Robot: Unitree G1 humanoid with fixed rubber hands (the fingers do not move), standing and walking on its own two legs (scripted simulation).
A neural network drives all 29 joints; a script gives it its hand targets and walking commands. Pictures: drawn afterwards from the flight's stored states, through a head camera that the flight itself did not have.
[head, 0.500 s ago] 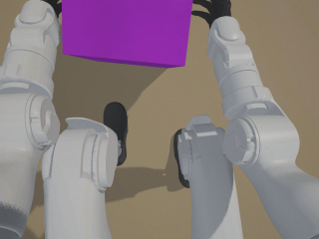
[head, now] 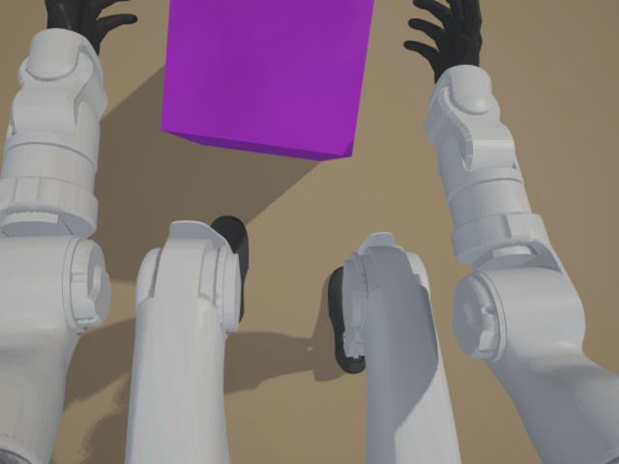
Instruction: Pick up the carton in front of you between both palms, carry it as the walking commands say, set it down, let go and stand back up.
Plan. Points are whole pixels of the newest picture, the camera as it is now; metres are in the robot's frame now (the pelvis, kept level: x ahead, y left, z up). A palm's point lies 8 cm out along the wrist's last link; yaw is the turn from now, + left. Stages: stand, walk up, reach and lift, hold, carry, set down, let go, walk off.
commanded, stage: set down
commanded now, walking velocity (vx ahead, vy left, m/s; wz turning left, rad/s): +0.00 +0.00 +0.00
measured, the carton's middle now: (269, 77) +0.51 +0.08 -0.28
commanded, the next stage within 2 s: let go in 0.80 s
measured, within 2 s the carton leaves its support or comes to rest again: neither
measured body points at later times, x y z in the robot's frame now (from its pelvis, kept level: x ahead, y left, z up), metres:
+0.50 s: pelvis +0.02 +0.01 +0.12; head +0.34 +0.06 +0.44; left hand +0.52 +0.28 +0.00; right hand +0.53 -0.12 +0.01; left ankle +0.16 +0.13 -0.37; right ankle +0.08 -0.11 -0.37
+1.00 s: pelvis +0.06 +0.02 +0.25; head +0.33 +0.07 +0.61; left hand +0.48 +0.29 +0.13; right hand +0.50 -0.13 +0.14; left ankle +0.16 +0.13 -0.37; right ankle +0.08 -0.11 -0.37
